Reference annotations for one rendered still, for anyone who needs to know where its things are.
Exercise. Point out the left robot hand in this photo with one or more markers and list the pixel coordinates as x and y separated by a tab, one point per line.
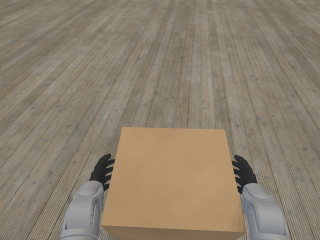
100	171

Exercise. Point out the robot right forearm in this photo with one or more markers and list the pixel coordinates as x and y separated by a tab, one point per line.
266	220

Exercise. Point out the right robot hand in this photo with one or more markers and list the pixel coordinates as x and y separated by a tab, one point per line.
245	173

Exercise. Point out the robot left forearm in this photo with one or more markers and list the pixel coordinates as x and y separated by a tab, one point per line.
82	217

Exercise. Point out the carton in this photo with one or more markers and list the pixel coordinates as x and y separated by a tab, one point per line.
173	184

